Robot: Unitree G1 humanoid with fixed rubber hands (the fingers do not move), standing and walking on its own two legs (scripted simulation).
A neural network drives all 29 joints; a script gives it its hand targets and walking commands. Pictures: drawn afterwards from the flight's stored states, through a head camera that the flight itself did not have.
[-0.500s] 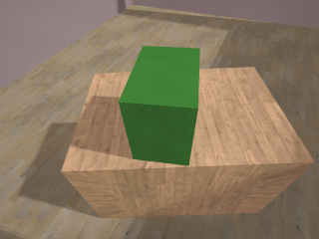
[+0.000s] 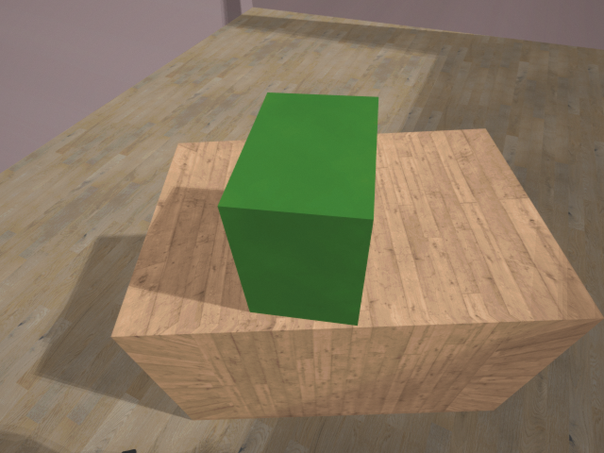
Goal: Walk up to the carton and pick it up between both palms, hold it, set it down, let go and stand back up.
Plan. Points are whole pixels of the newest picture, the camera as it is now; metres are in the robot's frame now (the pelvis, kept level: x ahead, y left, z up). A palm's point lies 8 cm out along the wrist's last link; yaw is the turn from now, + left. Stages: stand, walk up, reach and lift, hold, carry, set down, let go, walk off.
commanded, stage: stand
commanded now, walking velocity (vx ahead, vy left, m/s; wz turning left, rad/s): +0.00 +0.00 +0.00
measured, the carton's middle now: (312, 208) +0.54 +0.03 -0.03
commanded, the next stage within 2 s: none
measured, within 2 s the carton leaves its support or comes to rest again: neither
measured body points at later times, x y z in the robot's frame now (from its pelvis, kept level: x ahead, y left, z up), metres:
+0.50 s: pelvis +0.00 +0.00 +0.00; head +0.00 -0.01 +0.45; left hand +0.09 +0.30 -0.12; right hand +0.08 -0.31 -0.13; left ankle +0.01 +0.13 -0.75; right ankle +0.01 -0.11 -0.75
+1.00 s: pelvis +0.01 +0.00 +0.00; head +0.01 -0.01 +0.45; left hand +0.08 +0.30 -0.12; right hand +0.08 -0.31 -0.13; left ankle +0.01 +0.13 -0.75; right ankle +0.01 -0.11 -0.75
